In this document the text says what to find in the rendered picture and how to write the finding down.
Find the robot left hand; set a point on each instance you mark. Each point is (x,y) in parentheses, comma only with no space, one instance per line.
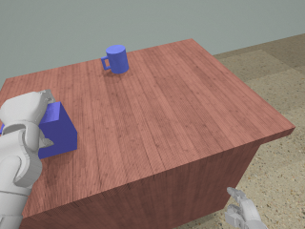
(29,107)

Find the sponge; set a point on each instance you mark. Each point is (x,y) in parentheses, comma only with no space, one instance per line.
(57,127)

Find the robot right hand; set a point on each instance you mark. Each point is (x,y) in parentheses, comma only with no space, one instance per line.
(237,216)

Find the left robot forearm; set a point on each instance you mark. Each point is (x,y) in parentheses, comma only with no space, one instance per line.
(20,167)

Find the table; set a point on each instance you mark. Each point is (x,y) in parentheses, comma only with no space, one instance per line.
(157,145)

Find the right robot forearm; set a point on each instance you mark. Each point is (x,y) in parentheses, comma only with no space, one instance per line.
(254,224)

